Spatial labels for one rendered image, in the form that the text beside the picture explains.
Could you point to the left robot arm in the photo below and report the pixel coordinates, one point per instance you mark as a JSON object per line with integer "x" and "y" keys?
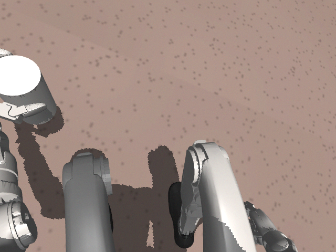
{"x": 17, "y": 228}

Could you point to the left robot hand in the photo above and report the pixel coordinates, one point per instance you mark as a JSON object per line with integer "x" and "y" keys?
{"x": 14, "y": 113}

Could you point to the can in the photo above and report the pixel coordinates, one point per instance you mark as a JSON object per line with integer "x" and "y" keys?
{"x": 22, "y": 83}

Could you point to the right robot hand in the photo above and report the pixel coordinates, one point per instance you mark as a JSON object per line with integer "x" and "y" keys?
{"x": 260, "y": 223}

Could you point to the right robot foot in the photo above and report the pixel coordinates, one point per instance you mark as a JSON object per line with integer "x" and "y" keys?
{"x": 175, "y": 203}

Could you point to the right robot arm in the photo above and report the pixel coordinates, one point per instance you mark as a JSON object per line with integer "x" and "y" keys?
{"x": 276, "y": 241}

